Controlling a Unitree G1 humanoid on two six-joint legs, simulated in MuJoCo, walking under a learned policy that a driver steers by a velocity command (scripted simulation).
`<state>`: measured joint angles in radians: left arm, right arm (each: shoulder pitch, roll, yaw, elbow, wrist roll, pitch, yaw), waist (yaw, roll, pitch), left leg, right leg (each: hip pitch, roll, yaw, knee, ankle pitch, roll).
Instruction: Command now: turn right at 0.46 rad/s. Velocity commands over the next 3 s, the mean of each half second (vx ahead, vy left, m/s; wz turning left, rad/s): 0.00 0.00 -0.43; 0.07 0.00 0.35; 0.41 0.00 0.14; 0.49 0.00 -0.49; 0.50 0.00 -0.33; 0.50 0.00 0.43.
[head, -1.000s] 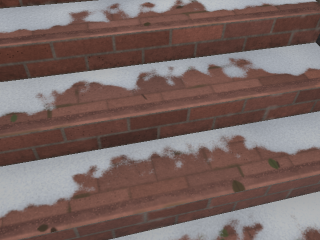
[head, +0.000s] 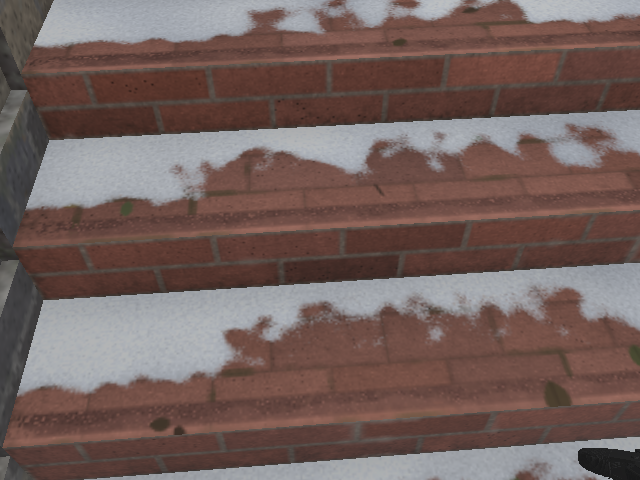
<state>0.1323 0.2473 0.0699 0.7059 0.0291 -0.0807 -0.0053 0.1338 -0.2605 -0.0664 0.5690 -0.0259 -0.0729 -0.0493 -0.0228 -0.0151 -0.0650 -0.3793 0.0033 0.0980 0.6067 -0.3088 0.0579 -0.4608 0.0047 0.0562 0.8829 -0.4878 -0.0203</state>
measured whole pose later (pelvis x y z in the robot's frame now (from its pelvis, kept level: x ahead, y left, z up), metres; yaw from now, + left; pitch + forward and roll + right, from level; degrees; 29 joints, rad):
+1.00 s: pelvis +0.05 +0.00 +0.02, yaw +0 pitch +5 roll +0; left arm 0.22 0.23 0.04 0.78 0.08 -0.06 0.02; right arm 0.26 -0.22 -0.04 0.71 -0.01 -0.03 0.11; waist 0.05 -0.03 -0.12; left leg -0.52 0.05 0.02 1.05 -0.42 -0.02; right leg -0.17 -0.12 -0.20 0.37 -0.27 -0.01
